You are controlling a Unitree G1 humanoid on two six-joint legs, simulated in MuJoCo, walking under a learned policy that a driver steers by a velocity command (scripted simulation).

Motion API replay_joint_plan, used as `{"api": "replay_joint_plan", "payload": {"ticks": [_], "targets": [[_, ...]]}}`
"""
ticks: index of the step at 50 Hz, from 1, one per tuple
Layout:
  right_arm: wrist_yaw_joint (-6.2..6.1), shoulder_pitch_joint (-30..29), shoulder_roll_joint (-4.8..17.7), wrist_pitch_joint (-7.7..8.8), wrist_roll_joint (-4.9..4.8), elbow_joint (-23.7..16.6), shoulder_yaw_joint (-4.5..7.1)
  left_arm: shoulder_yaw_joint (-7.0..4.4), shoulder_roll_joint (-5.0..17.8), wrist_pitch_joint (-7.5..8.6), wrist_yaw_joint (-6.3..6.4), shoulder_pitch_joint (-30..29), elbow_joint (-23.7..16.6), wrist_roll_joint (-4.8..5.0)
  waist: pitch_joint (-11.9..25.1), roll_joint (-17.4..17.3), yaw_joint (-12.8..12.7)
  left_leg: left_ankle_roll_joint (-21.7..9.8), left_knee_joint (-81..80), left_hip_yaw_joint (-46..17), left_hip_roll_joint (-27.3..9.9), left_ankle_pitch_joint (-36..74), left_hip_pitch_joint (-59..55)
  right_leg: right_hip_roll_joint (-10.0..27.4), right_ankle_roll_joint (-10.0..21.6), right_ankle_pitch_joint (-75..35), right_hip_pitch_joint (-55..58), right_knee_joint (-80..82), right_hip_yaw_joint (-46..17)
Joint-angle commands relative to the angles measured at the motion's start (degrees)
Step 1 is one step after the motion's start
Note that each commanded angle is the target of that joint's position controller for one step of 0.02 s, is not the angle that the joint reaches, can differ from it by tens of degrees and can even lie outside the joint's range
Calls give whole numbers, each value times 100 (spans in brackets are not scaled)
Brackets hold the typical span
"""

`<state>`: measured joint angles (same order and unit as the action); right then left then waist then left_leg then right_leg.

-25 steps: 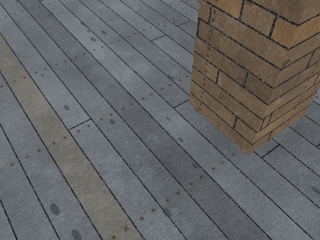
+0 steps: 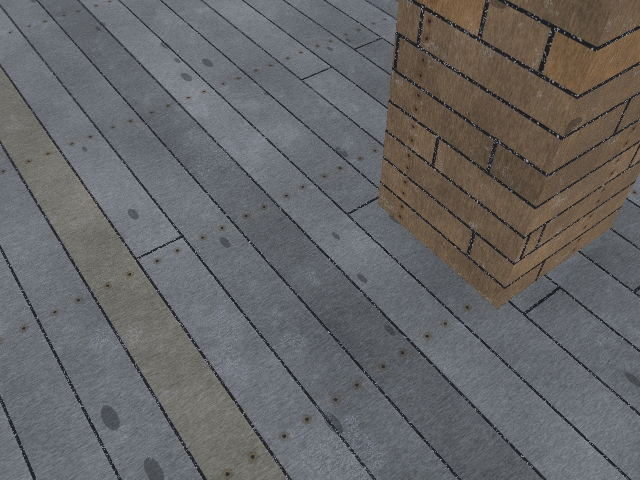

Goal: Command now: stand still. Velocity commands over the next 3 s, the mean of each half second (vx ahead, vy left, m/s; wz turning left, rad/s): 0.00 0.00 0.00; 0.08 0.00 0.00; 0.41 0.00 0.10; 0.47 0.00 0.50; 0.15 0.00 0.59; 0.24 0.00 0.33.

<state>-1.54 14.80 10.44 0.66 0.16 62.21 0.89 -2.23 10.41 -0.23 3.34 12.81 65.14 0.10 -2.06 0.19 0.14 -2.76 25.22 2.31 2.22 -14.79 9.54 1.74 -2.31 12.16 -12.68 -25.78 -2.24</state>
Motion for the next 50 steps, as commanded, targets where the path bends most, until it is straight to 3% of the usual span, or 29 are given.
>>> {"api": "replay_joint_plan", "payload": {"ticks": [1,39,40,41,42,44,45,46,48,50], "targets": [[-15,321,521,33,-1,-106,75,-68,532,25,14,254,-85,2,-60,-10,-1,-76,-601,-425,-422,601,270,48,207,-613,85,284,-12],[-31,702,435,58,-13,-98,46,-27,486,16,9,489,-89,17,-137,-20,-2,-47,-541,-380,-415,644,279,16,225,-615,34,249,-8],[-41,807,404,51,-11,-45,41,-11,417,11,10,588,-37,15,2,-63,3,-71,-620,-376,-388,1,222,-70,230,-178,88,198,97],[-63,855,534,32,-52,-35,90,-19,414,7,18,588,-36,41,-65,-177,44,-174,-727,-481,-405,-1057,261,-247,257,536,-73,-67,298],[-85,891,773,21,-105,-61,170,-34,435,23,21,517,-93,65,-217,-438,102,-380,-937,-852,-635,-2197,333,-416,295,1284,-444,-513,518],[-101,1105,1164,75,-149,-112,313,-28,435,152,-35,116,-365,67,-608,-995,279,-1022,-1722,-2376,-1820,-3565,344,-234,413,1424,-1450,-1806,572],[-105,1134,1219,141,-103,-142,356,-34,450,235,-91,-113,-489,95,-831,-1015,349,-1285,-1977,-2930,-2233,-3412,364,26,474,1537,-1933,-2531,331],[-95,1118,1118,217,-47,-179,344,-69,500,303,-141,-214,-556,134,-921,-819,319,-1372,-2030,-3107,-2388,-3023,107,227,520,1714,-2482,-3116,142],[-55,887,931,314,-122,-295,308,-111,528,441,-224,-103,-580,187,-781,-503,133,-1134,-1893,-2607,-2184,-2179,-305,478,590,1482,-2800,-2968,21],[-34,781,965,309,-173,-363,314,-121,476,551,-263,-227,-608,188,-543,-480,133,-817,-1750,-1704,-1693,-1306,-164,336,546,1140,-2046,-1963,344]]}}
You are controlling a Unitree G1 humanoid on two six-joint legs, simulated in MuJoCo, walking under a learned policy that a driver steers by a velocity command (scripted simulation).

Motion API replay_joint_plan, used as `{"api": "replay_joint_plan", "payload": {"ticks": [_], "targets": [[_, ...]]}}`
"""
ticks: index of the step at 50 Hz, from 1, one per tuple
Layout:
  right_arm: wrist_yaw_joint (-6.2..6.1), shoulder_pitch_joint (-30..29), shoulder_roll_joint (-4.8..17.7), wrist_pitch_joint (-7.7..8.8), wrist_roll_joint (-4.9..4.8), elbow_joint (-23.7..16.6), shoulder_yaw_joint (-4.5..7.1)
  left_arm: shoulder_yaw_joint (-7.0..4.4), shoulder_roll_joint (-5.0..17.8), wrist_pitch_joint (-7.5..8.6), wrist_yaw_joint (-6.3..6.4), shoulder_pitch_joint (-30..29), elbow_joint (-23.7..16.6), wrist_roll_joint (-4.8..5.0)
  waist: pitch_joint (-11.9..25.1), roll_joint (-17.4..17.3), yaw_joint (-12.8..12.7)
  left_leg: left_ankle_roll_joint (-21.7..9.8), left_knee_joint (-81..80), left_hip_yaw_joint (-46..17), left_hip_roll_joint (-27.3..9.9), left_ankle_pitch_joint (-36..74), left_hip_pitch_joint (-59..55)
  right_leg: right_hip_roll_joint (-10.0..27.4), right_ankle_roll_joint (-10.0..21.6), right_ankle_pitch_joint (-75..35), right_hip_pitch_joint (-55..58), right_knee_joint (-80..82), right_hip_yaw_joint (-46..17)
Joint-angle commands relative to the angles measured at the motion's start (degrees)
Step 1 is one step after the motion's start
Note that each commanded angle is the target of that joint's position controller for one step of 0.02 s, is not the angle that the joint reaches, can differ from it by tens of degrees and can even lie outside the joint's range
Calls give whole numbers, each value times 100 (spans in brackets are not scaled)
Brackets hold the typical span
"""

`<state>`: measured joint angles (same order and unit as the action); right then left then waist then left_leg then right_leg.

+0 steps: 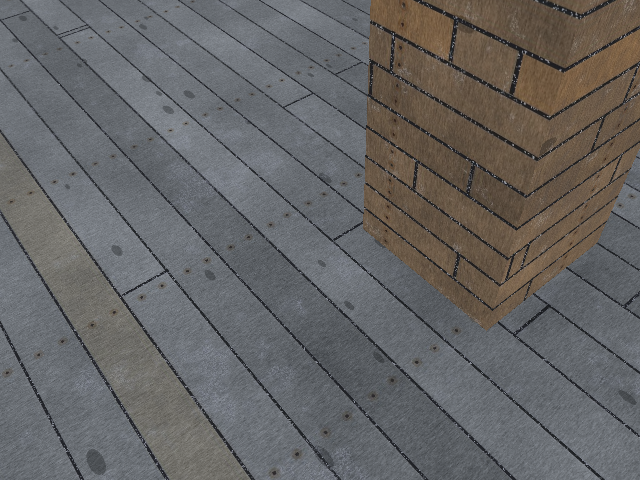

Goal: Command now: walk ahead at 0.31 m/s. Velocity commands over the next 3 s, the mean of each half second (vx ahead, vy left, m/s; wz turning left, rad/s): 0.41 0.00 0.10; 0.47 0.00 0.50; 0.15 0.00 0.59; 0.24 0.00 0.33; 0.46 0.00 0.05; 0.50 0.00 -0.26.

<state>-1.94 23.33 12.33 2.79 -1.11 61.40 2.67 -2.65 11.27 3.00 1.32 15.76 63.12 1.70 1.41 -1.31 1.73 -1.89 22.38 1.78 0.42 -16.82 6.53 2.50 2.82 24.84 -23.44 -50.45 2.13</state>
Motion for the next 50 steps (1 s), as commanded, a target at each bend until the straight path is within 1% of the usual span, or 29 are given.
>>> {"api": "replay_joint_plan", "payload": {"ticks": [1,3,5,6,7,8,9,10,11,12,14,19,26,27,29,31,32,33,34,35,36,37,38,40,42,44,46,48,50], "targets": [[18,-72,866,76,-44,-286,153,-70,317,251,-83,-463,-389,30,-790,-443,-71,-855,-1358,-1318,-1329,-940,396,114,-12,-244,-429,892,103],[37,-134,975,38,-107,-305,172,-87,275,245,-126,-13,-241,39,-685,-477,-336,-830,-965,-976,-1155,-1136,1101,-192,-88,-895,775,1678,474],[61,-233,889,54,-106,-371,127,-197,431,180,-97,863,62,23,-493,-250,-709,-698,-178,-810,-926,-931,1765,-447,-93,-1084,2016,2031,551],[98,-443,590,88,-43,-463,34,-305,761,195,-66,1493,141,-1,-368,551,-1000,-392,1499,-237,-508,-351,2303,337,169,-579,2638,2694,-605],[101,-439,58,199,7,-717,-93,-429,1530,242,-82,2207,151,-55,66,2091,-1029,-91,3685,213,190,-1161,3616,1834,987,367,3480,3769,-3428],[117,-493,186,300,-133,-797,-56,-298,1255,359,-153,2050,177,-191,29,1583,-828,-214,4961,-653,75,-1341,4122,2252,1386,1542,3163,4299,-4817],[159,-735,445,369,-233,-910,-14,-190,967,440,-190,1376,-23,-152,-529,988,-588,-393,5365,-805,-285,-768,4616,2167,1214,1676,2746,4252,-4212],[179,-780,553,397,-184,-890,12,-102,758,465,-237,820,-194,-126,-675,678,-396,-453,5281,-728,-522,-116,4520,1824,966,990,2428,4218,-3320],[178,-826,648,430,-29,-806,57,-28,595,442,-305,573,-316,-140,-661,408,-338,-489,4827,-738,-705,321,4039,1386,620,-465,2039,4099,-2292],[173,-729,623,380,-35,-823,104,-27,644,415,-307,502,-329,-159,-608,768,-162,-408,4441,-582,-779,623,3824,1240,587,-664,1947,4251,-1978],[192,-862,624,283,-46,-795,138,28,485,387,-245,792,-248,-206,-606,647,-212,-266,4192,-407,-802,989,3627,980,568,-1507,1833,4360,-1438],[252,-1817,304,183,-37,-1145,60,-10,716,342,-40,1137,-261,-251,-749,456,-385,-48,2887,-346,-697,1762,4039,920,539,-2748,2059,4446,-507],[530,-3179,242,268,-81,-1732,-70,-42,764,282,68,1524,-291,-206,-987,365,-641,-326,1184,25,-339,2100,3780,1151,422,-3310,2820,4423,293],[595,-3257,240,295,-92,-1807,-73,-52,816,244,79,1474,-324,-221,-984,426,-582,-404,1055,121,-277,1961,3685,1193,394,-3779,2974,4262,407],[682,-3090,443,333,-59,-1865,9,-94,1073,182,100,1249,-490,-286,-629,704,-322,-587,1136,464,50,1466,2991,1222,282,-6064,3190,3536,636],[692,-1844,908,307,-71,-1635,235,-135,1269,73,141,1030,-678,-333,200,1066,360,-835,1270,631,461,950,1508,1218,150,-7879,3113,1722,771],[626,-823,1264,281,-76,-1408,414,-118,1306,73,132,837,-825,-299,692,930,901,-1083,888,210,378,1225,-95,1040,-27,-7265,2176,269,825],[488,65,1754,201,20,-1229,547,27,878,224,48,943,-1070,-343,1423,-175,917,-1647,905,-1984,-937,900,-2143,409,-261,-3848,111,-1906,816],[441,-27,1884,210,158,-1328,521,228,298,536,-131,1290,-1248,-223,2239,-1149,424,-2722,-135,-5266,-2186,569,-3440,-704,-398,661,-1742,-3653,-309],[402,-110,1427,203,187,-1325,440,69,894,748,-191,591,-1439,-35,1884,-724,676,-2285,-377,-4634,-1820,813,-3259,-312,-182,360,-2294,-3886,-1069],[391,-528,1122,232,116,-1426,363,32,1094,806,-187,181,-1638,47,1100,-412,499,-2021,-402,-3542,-1585,1311,-2348,-39,-92,-79,-2426,-3485,-921],[426,-1097,1004,284,63,-1574,312,0,1114,784,-115,129,-1613,-73,600,403,82,-1818,-562,-2956,-1310,1749,-1126,192,-130,-409,-2003,-2958,-816],[436,-1465,887,305,62,-1709,260,-69,1150,690,-47,180,-1620,-166,311,526,-202,-1733,-725,-2534,-1110,2064,-227,354,-217,-528,-1539,-2541,-772],[421,-1635,892,312,50,-1773,229,-81,1018,493,-22,326,-1768,-240,42,262,-515,-1753,-1004,-2225,-913,2118,812,511,-381,-501,-994,-1956,-706],[360,-1519,1088,332,34,-1760,271,-49,922,398,19,86,-1967,-276,-148,47,-541,-1684,-1112,-1778,-662,2338,1478,488,-572,-800,-702,-1085,-489],[287,-1221,1257,311,-21,-1700,333,1,811,379,46,-493,-2157,-303,-204,-46,-335,-1502,-1055,-1512,-419,2181,1646,314,-675,-1561,-532,77,-339],[256,-874,1329,258,-73,-1648,365,66,726,392,37,-1069,-2302,-251,-176,-160,-27,-1300,-894,-1503,-298,1703,1421,72,-675,-2382,-379,1215,-333],[247,-628,1352,168,-39,-1648,373,43,851,414,-17,-1453,-2434,-219,-95,-270,189,-1159,-515,-1657,-342,2090,1079,-165,-661,-2960,-294,1808,-326],[184,-559,1284,6,-35,-1721,366,-39,1089,459,-77,-1436,-2503,-264,128,-443,149,-970,80,-1971,-370,2415,672,-324,-568,-2917,-130,2089,-419]]}}
Over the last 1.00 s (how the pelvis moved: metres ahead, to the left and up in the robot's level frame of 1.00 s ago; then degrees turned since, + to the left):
0.04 -0.02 0.00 0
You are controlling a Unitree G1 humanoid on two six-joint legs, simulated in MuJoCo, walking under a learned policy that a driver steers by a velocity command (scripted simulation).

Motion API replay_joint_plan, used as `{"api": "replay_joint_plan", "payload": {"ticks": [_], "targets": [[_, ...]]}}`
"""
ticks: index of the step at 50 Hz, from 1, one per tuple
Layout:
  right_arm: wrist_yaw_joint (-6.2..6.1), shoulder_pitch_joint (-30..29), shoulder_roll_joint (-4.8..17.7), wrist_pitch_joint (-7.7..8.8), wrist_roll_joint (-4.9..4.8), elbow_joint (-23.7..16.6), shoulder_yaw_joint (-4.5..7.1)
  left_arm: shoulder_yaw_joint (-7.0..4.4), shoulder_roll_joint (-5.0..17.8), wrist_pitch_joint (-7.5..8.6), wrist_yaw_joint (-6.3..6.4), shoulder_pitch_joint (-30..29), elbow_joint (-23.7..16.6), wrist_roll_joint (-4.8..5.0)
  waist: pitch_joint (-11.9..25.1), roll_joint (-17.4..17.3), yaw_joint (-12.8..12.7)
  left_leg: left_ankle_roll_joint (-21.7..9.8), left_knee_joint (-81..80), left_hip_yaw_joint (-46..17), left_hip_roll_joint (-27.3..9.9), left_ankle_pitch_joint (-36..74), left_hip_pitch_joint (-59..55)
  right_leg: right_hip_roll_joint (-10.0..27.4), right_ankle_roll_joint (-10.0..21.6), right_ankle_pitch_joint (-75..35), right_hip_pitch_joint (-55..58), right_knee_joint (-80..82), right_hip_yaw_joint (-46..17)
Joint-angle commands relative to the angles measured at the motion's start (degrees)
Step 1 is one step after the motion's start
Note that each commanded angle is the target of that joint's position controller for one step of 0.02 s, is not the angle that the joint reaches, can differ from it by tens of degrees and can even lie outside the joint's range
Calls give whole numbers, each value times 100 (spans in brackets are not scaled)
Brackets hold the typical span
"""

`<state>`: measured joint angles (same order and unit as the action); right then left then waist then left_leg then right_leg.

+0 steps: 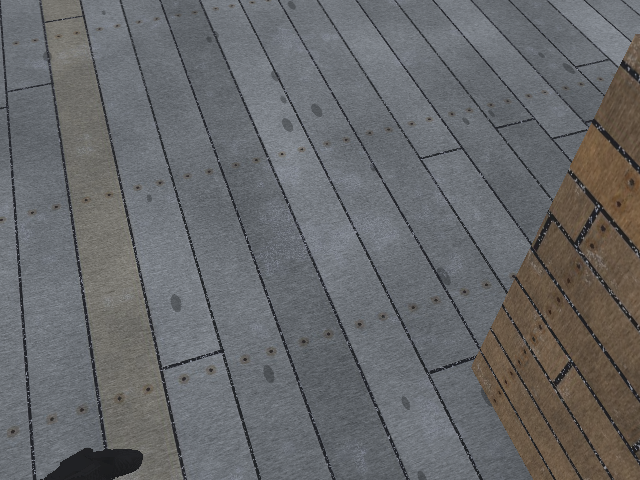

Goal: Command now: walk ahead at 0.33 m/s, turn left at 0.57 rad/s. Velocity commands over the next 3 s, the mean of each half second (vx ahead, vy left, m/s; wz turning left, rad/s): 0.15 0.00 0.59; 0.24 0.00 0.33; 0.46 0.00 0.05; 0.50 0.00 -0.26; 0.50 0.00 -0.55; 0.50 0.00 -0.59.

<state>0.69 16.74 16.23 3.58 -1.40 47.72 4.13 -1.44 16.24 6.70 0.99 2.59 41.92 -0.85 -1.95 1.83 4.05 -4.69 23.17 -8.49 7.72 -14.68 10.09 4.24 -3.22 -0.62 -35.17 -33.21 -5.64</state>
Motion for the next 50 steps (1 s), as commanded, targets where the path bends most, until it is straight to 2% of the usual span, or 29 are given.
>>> {"api": "replay_joint_plan", "payload": {"ticks": [1,2,3,4,5,6,7,8,9,11,13,16,19,22,24,25,26,27,28,29,30,31,33,36,39,45,47,49,50], "targets": [[-110,101,844,-137,11,-408,204,-196,675,115,-69,-39,-381,-12,559,-819,-155,-602,293,-1145,-1124,2226,144,-552,112,-162,1157,466,318],[-136,15,753,-181,7,-493,172,-217,685,159,-82,95,-338,9,600,-873,-265,-516,557,-1321,-1126,2190,14,-563,226,-46,1311,635,336],[-144,-98,644,-190,12,-575,132,-252,747,197,-82,335,-292,-51,690,-903,-453,-358,1001,-1299,-950,2119,49,-450,365,-338,1738,965,380],[-149,-155,405,-152,66,-732,50,-315,1029,229,-47,841,-281,-182,1242,-618,-662,-85,2081,-1021,-664,1617,435,293,711,-1511,2811,792,-140],[-133,637,107,-98,134,-743,-36,-373,1381,152,-8,1297,-316,-320,2030,713,-496,316,3783,-334,-7,-1486,1718,1843,1558,-3638,4515,396,-1527],[-90,1248,421,-35,5,-777,-34,-440,1329,6,-47,1635,-156,-69,2642,1760,-391,437,4828,-48,-117,-2723,2717,2644,2247,-2558,5194,676,-3072],[-116,827,908,-91,-84,-720,105,-353,901,-95,-21,1375,-348,-11,2077,889,-591,605,5306,-93,-458,-2221,3165,2240,2057,-1356,4748,902,-2675],[-152,230,1001,-197,-53,-862,153,-291,693,-189,28,1139,-409,-24,1527,471,-693,723,5439,139,-623,-1793,3352,1913,1778,-911,4242,972,-1907],[-181,8,946,-311,-8,-944,174,-245,615,-254,46,835,-443,-38,1111,257,-607,804,5258,233,-797,-1565,3256,1633,1678,-917,3556,1113,-1344],[-192,19,586,-435,1,-1042,128,-310,767,-305,69,525,-336,-78,685,453,-357,805,4529,482,-985,-1296,2568,1281,1555,-1093,2464,1475,-575],[-194,103,354,-471,11,-1125,85,-372,844,-301,67,447,-279,-95,752,669,-299,810,4011,718,-958,-1018,2193,1211,1640,-1636,2250,1622,-51],[-148,-87,344,-523,56,-1285,88,-441,949,-352,67,246,-253,22,1000,704,-275,699,3096,829,-1032,-372,1664,1323,1644,-1576,2252,1676,374],[-75,-333,418,-620,72,-1433,132,-490,1040,-433,34,222,-186,91,942,762,-356,567,2436,974,-1006,-120,1327,1427,1558,-597,2236,1719,570],[-5,-436,456,-675,104,-1609,204,-561,1186,-487,36,278,-104,163,772,767,-327,340,1686,1080,-971,-72,1017,1547,1331,341,2278,1560,630],[12,-198,476,-672,129,-1559,277,-553,1078,-528,37,266,-53,213,755,666,-186,107,823,1212,-772,301,374,1341,987,737,2110,1095,878],[-32,4,736,-683,118,-1495,385,-479,767,-584,21,518,2,192,664,271,-202,-60,284,937,-853,788,-54,1060,607,1312,1791,402,1253],[-148,135,1424,-650,127,-1570,540,-358,371,-626,-34,623,-99,-44,572,-1504,-398,-599,-158,-1054,-2238,2627,-810,276,18,3048,356,-1568,1823],[-128,40,1709,-541,258,-1770,528,-374,485,-608,7,335,-377,-89,631,-1857,-298,-1566,-314,-2190,-2948,2986,-588,-318,-145,3990,-608,-2910,958],[-71,59,1473,-412,302,-1733,479,-445,737,-603,48,43,-416,20,773,-1296,-95,-1548,-460,-1937,-2756,2470,-415,-264,-51,3679,-675,-3440,425],[-68,-211,1305,-328,241,-1729,411,-489,825,-616,84,77,-395,95,645,-1105,-285,-1223,-438,-1512,-2456,2162,-304,-180,56,3145,-711,-3448,280],[-90,-400,1020,-315,109,-1719,334,-519,854,-628,113,308,-226,57,782,-814,-411,-913,-466,-1224,-2198,1175,-344,-56,92,2657,-681,-3299,247],[-106,-457,864,-318,30,-1712,270,-537,882,-625,102,416,-181,26,815,-936,-441,-819,-594,-1134,-2071,271,-237,-23,92,2296,-570,-3198,296],[-152,-398,705,-286,90,-1690,185,-521,788,-557,3,444,-176,73,756,-1121,-427,-788,-956,-1159,-1885,-1095,-141,-68,104,1702,-446,-3000,398],[-207,-137,733,-177,158,-1545,176,-453,630,-388,-95,153,-220,103,502,-1053,-268,-787,-1182,-1116,-1907,-872,-355,-97,140,1290,-405,-1845,397],[-207,10,889,-104,128,-1422,219,-385,498,-267,-176,-10,-230,115,421,-1031,-133,-809,-1189,-1012,-1963,-588,-432,-137,175,1185,-61,-892,432],[-84,204,994,-74,51,-1231,228,-322,495,-131,-284,-111,-311,204,116,-871,4,-907,-1149,-1193,-2084,-951,-130,-201,384,1438,478,-33,536],[-53,204,971,-89,33,-1189,212,-304,497,-72,-314,-22,-317,222,122,-833,-68,-871,-1016,-1214,-2073,-906,-40,-244,508,1413,825,224,600],[-19,83,845,-105,5,-1181,161,-319,495,-36,-292,453,-173,193,258,-765,-377,-684,-672,-1073,-1849,-735,326,-364,603,1098,1776,651,726],[-12,45,723,-87,-3,-1175,127,-356,570,-36,-255,770,-87,144,349,-802,-532,-548,-378,-929,-1693,-452,601,-309,635,1012,2308,655,638]]}}
Over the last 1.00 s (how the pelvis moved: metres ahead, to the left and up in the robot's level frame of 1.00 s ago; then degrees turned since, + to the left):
0.50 0.00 0.00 21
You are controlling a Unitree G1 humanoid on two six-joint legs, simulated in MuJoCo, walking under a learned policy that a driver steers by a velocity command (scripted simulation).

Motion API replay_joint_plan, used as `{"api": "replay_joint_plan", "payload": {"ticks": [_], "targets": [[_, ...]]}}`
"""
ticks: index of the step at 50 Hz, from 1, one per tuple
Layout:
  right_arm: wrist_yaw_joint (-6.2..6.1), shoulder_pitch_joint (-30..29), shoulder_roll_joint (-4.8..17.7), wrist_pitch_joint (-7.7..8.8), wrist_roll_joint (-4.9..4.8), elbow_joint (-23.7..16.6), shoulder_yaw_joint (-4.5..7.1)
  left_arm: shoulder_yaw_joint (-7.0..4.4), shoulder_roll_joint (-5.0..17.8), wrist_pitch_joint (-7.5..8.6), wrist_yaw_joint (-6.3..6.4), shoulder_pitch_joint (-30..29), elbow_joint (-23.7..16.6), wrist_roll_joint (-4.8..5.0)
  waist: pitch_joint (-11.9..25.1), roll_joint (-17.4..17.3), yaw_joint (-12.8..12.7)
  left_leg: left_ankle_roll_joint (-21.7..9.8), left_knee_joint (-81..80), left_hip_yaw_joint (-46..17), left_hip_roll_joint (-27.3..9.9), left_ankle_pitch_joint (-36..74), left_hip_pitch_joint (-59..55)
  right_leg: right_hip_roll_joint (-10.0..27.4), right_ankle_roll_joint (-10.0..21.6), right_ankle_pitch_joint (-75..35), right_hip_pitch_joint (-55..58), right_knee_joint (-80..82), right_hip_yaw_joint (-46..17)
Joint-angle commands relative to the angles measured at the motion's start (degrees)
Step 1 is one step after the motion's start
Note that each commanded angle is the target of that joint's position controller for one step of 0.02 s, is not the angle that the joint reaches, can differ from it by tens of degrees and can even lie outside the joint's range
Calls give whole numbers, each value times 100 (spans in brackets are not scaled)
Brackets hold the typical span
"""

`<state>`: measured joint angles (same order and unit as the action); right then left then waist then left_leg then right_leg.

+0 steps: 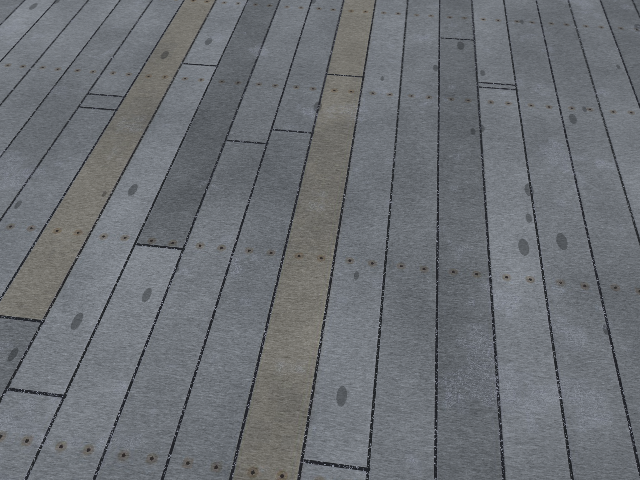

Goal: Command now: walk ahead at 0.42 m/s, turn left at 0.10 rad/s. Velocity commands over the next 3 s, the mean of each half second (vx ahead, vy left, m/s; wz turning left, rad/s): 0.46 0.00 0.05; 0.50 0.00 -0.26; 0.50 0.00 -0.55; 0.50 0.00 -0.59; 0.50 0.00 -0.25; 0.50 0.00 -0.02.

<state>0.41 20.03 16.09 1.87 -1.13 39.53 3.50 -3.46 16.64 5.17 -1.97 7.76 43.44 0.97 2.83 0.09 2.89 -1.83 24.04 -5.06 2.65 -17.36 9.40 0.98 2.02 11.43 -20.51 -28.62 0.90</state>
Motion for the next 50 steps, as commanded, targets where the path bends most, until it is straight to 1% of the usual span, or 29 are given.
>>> {"api": "replay_joint_plan", "payload": {"ticks": [1,2,3,4,5,7,9,11,13,15,18,19,22,23,24,25,26,27,28,29,30,31,33,35,38,42,47,48,50], "targets": [[12,-428,464,115,6,-412,106,-209,721,124,97,836,-148,-71,79,-358,-673,-571,334,-932,-872,-84,1129,467,281,-22,1581,334,-533],[-5,-336,135,227,20,-602,25,-359,1328,109,142,1290,-85,-119,320,1027,-646,-141,1976,28,-98,-343,2436,1436,828,550,2700,766,-2106],[-56,-538,516,320,-10,-735,99,-410,1372,76,105,1752,-1,-82,328,1638,-907,70,3404,130,-19,-1477,3584,2167,1441,1556,3036,1408,-3733],[-50,-569,842,359,-90,-699,198,-286,1033,85,90,1598,-48,-50,-24,1088,-807,3,4073,-141,-309,-1300,4042,2133,1424,2143,2862,1474,-3680],[-29,-620,801,348,-86,-642,194,-213,824,76,83,1356,-139,-61,-229,853,-683,-34,4266,-65,-485,-795,4174,1872,1251,2146,2653,1522,-3216],[-3,-786,659,326,23,-623,186,-130,646,67,77,994,-232,-111,-495,623,-519,-30,3973,6,-741,-10,4073,1539,1087,1188,2106,1714,-2476],[21,-809,460,306,46,-612,141,-131,705,68,107,949,-252,-141,-556,619,-424,75,3640,135,-817,498,3735,1282,1029,420,1694,1952,-1877],[18,-988,402,313,24,-618,121,-126,724,42,129,943,-191,-109,-493,637,-417,201,3069,324,-776,876,3604,1089,987,-839,1673,1924,-1351],[38,-1329,221,347,44,-649,36,-143,801,-1,171,1086,-100,-77,-449,515,-534,255,2299,449,-723,1360,3303,955,897,-1634,1626,1851,-914],[99,-1719,113,378,11,-700,-22,-154,874,-36,199,1275,-7,-38,-494,510,-679,247,1586,537,-637,1846,2998,912,838,-1731,1581,1828,-701],[209,-2191,166,398,-61,-806,-25,-170,941,-74,205,1524,105,21,-650,516,-813,171,986,576,-534,2122,2752,1096,858,-1514,1707,1843,-732],[243,-2302,188,408,-45,-849,-24,-163,916,-87,202,1610,144,42,-691,534,-830,113,882,580,-509,2085,2748,1171,865,-1574,1875,1839,-749],[282,-2216,383,436,-58,-882,43,-212,1040,-144,226,1576,214,71,-642,629,-586,-150,571,561,-423,1547,2464,1326,724,-2517,2407,1415,-700],[254,-1880,515,438,-4,-785,95,-243,1146,-175,228,1546,223,61,-396,626,-402,-285,555,735,-257,1391,1988,1300,680,-3501,2515,1000,-612],[208,-1207,690,428,22,-605,200,-231,1126,-210,235,1500,219,58,52,567,-4,-464,415,901,-87,1478,985,1122,581,-4378,2392,165,-422],[140,-325,930,393,54,-389,302,-153,941,-196,252,1502,172,14,653,466,397,-666,538,602,-373,1653,-512,913,401,-4019,1651,-977,-297],[84,444,1540,367,227,-305,427,37,372,-117,228,2002,-38,-87,1710,-700,347,-1422,717,-1615,-1974,1394,-2938,212,56,-1571,-450,-3288,-47],[115,633,1315,345,116,-192,365,118,280,4,185,2157,49,-17,2444,-1667,298,-1895,-256,-3731,-2601,405,-3572,-407,-77,2058,-1564,-4531,-645],[119,309,965,310,63,-214,246,-42,841,76,146,1586,-72,130,1585,-1159,396,-1597,-511,-3217,-2389,-205,-3015,-43,-25,1925,-2234,-4937,-873],[104,-53,819,286,45,-236,189,-38,881,110,131,1045,-243,177,788,-751,291,-1383,-628,-2380,-2152,-25,-2127,235,18,1454,-2356,-4763,-643],[116,-412,679,289,83,-221,137,-28,795,92,141,842,-276,104,261,-290,63,-1260,-825,-1776,-1936,463,-1221,461,-10,1039,-2180,-4373,-536],[129,-650,525,330,136,-235,93,-66,765,20,156,878,-242,37,33,-313,-139,-1180,-1050,-1367,-1751,769,-610,647,-36,735,-1860,-4063,-564],[143,-829,501,431,159,-149,110,-40,532,-147,166,1245,-109,58,-62,-516,-391,-1224,-1422,-880,-1655,1060,46,748,-140,483,-1356,-3888,-597],[125,-851,559,520,173,-1,142,-42,446,-255,209,1155,-128,64,-292,-430,-452,-1201,-1683,-370,-1623,1300,333,732,-229,178,-1478,-3665,-681],[54,-691,640,545,204,194,174,-65,419,-254,222,726,-264,26,-481,-300,-335,-1087,-1776,210,-1563,1744,107,653,-302,-769,-1941,-2951,-856],[-15,-587,760,505,165,324,182,-14,257,-176,88,63,-451,8,-626,-226,-70,-837,-1806,906,-1434,1968,-162,510,-230,-1866,-1760,-1581,-451],[-55,-117,943,301,64,603,250,37,178,-174,-99,-713,-924,18,-880,-152,244,-757,-1447,1128,-1822,2378,-1348,433,-5,-1335,-2267,-787,-137],[-68,-107,986,247,38,626,266,28,202,-177,-138,-768,-1017,15,-870,-190,219,-712,-1273,1172,-1883,2726,-1541,384,66,-1039,-2275,-716,-37],[-117,-229,1139,155,12,598,308,-42,337,-198,-185,-583,-1119,14,-603,-391,7,-573,-635,1362,-1893,4497,-1719,89,267,-416,-1732,-656,301]]}}
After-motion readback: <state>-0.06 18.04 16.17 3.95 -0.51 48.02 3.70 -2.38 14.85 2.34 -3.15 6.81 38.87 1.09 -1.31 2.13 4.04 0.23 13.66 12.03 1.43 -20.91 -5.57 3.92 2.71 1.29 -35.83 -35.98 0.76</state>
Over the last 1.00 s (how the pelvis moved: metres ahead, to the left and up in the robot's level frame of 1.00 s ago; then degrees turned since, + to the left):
0.22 0.02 0.00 27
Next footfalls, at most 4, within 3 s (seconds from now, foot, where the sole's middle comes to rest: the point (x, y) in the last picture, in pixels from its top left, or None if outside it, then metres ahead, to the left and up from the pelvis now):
0.02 right None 0.08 -0.12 -0.78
0.50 left None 0.41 0.11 -0.78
1.06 right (388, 405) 0.69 -0.15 -0.78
1.54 left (335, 290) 1.02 -0.06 -0.78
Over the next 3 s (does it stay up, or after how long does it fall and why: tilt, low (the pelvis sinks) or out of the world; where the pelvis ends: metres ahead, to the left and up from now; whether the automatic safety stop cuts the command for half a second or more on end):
stays up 1.39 -0.64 0.00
